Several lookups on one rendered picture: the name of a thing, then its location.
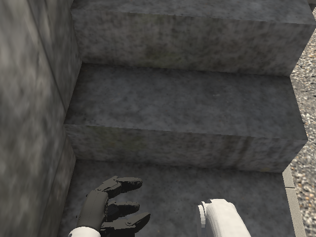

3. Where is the left robot hand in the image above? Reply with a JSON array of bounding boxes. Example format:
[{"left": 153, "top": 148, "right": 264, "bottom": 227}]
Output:
[{"left": 76, "top": 176, "right": 151, "bottom": 237}]

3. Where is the robot left forearm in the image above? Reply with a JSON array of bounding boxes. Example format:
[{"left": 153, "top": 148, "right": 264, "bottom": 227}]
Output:
[{"left": 68, "top": 226, "right": 101, "bottom": 237}]

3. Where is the robot right thigh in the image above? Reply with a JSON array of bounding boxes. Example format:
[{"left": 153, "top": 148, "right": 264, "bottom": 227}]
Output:
[{"left": 196, "top": 198, "right": 251, "bottom": 237}]

